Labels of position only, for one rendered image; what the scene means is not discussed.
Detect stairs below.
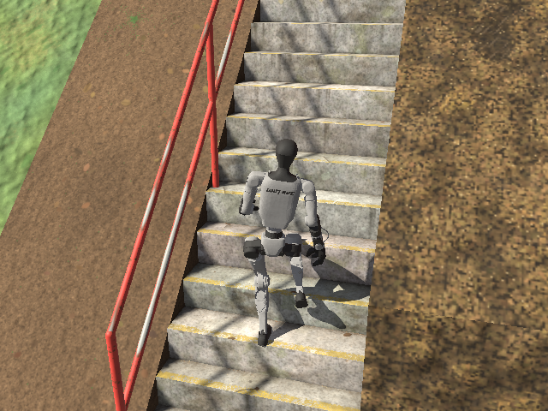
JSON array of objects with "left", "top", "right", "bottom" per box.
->
[{"left": 154, "top": 0, "right": 406, "bottom": 411}]

